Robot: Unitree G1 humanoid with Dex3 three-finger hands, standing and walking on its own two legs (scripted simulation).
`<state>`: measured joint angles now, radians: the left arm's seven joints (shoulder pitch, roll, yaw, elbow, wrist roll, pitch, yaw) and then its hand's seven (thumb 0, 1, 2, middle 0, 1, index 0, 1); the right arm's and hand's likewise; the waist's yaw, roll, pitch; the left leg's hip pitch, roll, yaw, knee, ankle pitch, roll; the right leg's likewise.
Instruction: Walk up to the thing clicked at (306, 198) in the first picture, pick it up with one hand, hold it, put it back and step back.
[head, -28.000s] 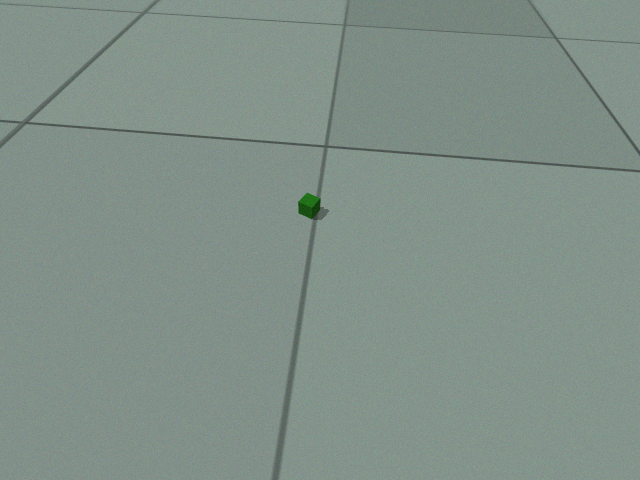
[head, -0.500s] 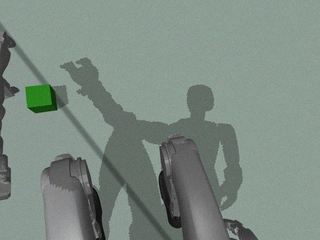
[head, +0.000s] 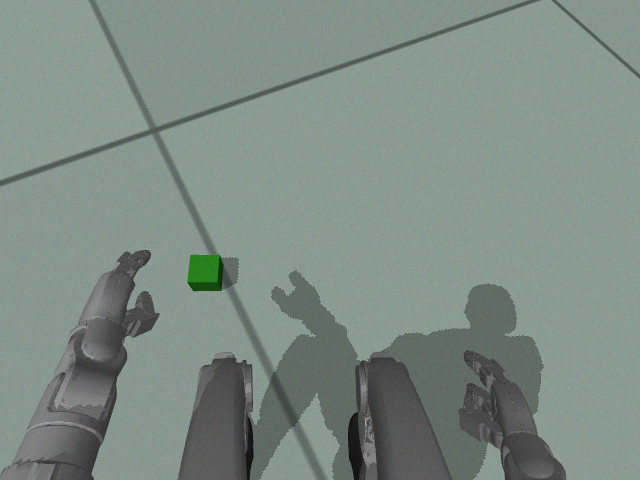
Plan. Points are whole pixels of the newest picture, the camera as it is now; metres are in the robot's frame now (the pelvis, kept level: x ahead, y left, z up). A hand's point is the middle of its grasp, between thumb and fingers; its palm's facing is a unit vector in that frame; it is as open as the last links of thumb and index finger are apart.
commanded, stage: home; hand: left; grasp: from above
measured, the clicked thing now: (206, 273) +0.54 +0.23 -0.52
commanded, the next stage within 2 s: none
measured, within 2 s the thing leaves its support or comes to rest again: neither
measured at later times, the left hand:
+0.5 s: hand (93, 362) +0.24 +0.19 +0.09, palm faces +0.10 -0.97 -0.21, open 7.4 cm
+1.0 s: hand (70, 396) +0.22 +0.19 +0.12, palm faces +0.11 -0.97 -0.20, open 7.4 cm
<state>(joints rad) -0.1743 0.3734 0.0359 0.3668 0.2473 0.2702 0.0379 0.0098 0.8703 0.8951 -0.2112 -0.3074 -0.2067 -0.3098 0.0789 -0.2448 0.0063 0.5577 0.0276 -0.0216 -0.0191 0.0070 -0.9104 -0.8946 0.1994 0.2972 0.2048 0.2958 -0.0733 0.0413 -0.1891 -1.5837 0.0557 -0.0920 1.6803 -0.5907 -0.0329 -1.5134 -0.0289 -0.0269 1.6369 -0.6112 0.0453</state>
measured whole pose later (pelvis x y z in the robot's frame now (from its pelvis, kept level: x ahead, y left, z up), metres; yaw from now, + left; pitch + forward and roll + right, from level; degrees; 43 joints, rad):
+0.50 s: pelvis +0.06 +0.00 +0.15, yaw +2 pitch +14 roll -3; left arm 0.42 0.22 0.05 -0.08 -0.07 0.46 0.06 0.01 0.90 0.89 -0.20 -0.30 -0.20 -0.30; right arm 0.30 -0.21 0.05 0.54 0.02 -0.17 -0.18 0.01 -0.91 -0.89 0.20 0.30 0.21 0.30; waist -0.07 0.05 -0.18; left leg -0.83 0.07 -0.06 1.08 -0.49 -0.03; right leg -0.75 -0.03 -0.05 1.01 -0.49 0.04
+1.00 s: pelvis +0.06 +0.00 +0.16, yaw +3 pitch +9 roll -3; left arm 0.49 0.22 0.04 -0.14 -0.05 0.46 0.02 0.01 0.90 0.90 -0.20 -0.30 -0.20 -0.30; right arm 0.27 -0.22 0.04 0.55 0.00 -0.25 -0.18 0.01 -0.91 -0.89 0.20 0.30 0.21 0.30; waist -0.04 0.04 -0.15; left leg -0.71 0.06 -0.06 1.01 -0.47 -0.03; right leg -0.63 -0.04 -0.05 0.94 -0.47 0.04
